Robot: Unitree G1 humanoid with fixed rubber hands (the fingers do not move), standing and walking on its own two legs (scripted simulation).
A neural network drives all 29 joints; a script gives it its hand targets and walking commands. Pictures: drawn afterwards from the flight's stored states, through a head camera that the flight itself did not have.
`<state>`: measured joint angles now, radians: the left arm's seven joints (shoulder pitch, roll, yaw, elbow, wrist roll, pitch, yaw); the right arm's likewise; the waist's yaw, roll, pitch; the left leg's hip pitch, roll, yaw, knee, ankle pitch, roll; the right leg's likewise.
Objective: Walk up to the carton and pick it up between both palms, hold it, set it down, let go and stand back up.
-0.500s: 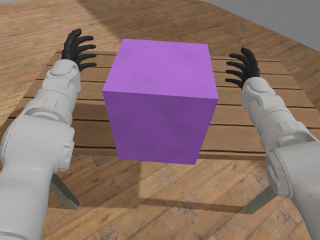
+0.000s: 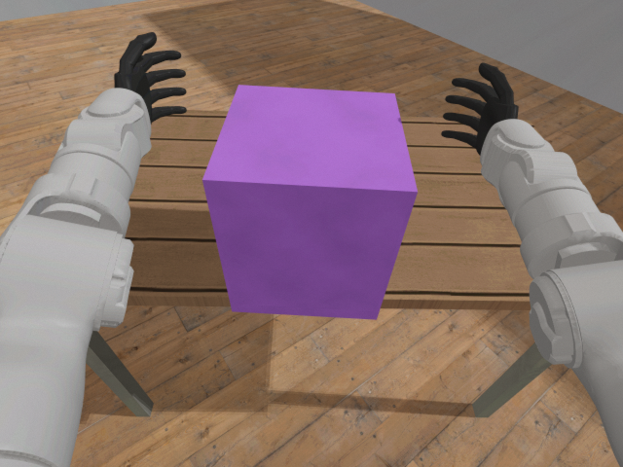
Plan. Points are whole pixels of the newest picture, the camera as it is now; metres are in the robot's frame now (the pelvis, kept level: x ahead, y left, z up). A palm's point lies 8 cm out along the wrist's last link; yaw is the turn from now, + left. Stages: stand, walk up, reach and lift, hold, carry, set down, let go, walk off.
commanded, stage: set down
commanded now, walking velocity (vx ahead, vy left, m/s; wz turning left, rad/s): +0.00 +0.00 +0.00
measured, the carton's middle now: (310, 206) +0.49 +0.02 +0.07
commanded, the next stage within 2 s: none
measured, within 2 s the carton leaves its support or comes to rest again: neither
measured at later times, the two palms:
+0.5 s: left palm (138, 110) +0.45 +0.21 +0.25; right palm (517, 152) +0.42 -0.21 +0.23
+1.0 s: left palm (133, 203) +0.39 +0.23 +0.17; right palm (491, 237) +0.36 -0.20 +0.14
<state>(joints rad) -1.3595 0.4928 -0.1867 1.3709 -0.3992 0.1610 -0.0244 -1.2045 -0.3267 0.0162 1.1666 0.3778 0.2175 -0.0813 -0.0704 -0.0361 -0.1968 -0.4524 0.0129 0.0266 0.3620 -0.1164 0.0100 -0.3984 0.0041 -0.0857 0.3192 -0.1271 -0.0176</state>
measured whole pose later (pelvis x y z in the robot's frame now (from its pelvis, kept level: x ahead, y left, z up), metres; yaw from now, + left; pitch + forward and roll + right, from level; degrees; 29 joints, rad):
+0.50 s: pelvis +0.01 -0.01 +0.00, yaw -1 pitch +4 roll -1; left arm -1.16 0.51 -0.07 1.14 -0.32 0.30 -0.06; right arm -1.04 -0.32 0.08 1.00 0.44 0.29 -0.12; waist -0.07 -0.02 -0.14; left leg -0.28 0.03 0.03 0.35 -0.14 0.00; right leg -0.22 0.02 -0.08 0.29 -0.14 -0.02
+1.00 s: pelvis -0.01 +0.00 +0.00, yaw -1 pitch -1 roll +0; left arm -0.77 0.42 0.03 0.85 -0.24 0.25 -0.06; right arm -0.64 -0.23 0.03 0.71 0.33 0.24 -0.16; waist -0.02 -0.03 -0.08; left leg -0.19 0.02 0.05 0.35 -0.14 0.01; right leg -0.16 0.01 -0.06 0.33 -0.15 -0.02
